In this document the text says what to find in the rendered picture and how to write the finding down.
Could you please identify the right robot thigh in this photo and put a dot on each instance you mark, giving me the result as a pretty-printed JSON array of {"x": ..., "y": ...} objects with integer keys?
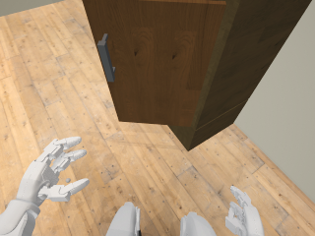
[{"x": 195, "y": 225}]

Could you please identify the right robot hand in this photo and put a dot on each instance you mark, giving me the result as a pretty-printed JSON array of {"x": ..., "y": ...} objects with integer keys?
[{"x": 247, "y": 221}]

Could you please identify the cupboard door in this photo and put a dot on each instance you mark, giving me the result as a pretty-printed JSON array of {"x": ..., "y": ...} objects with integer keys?
[{"x": 161, "y": 51}]

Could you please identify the left robot thigh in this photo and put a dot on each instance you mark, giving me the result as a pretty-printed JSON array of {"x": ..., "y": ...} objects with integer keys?
[{"x": 126, "y": 222}]

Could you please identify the left robot forearm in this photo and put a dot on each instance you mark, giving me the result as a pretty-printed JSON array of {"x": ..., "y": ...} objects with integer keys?
[{"x": 18, "y": 219}]

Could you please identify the left robot hand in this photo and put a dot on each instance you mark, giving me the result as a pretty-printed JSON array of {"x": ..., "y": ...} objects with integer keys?
[{"x": 33, "y": 184}]

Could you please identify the handle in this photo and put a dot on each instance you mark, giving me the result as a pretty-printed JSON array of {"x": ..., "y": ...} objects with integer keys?
[{"x": 105, "y": 59}]

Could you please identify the robot thigh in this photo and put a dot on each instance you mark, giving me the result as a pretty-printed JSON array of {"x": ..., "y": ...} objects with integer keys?
[
  {"x": 126, "y": 222},
  {"x": 195, "y": 225}
]

